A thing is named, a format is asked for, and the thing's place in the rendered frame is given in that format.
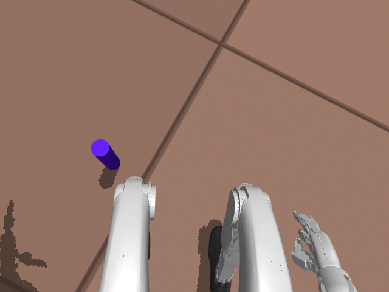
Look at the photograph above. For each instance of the right robot hand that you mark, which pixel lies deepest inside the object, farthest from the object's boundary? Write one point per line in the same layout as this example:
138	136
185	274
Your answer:
319	244

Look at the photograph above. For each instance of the can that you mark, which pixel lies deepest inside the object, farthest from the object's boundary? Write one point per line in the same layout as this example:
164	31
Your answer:
103	151

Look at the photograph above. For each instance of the right robot arm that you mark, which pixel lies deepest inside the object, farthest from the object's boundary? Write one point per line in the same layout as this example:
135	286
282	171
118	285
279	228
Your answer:
334	279

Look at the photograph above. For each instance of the right robot foot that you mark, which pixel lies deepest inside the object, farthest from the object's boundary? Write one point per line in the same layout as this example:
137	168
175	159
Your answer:
214	251

